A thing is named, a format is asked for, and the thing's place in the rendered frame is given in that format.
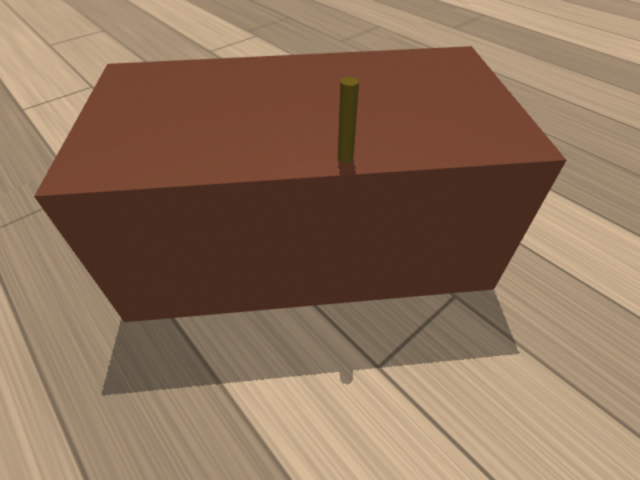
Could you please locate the can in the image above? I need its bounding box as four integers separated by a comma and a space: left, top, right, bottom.
338, 77, 359, 163

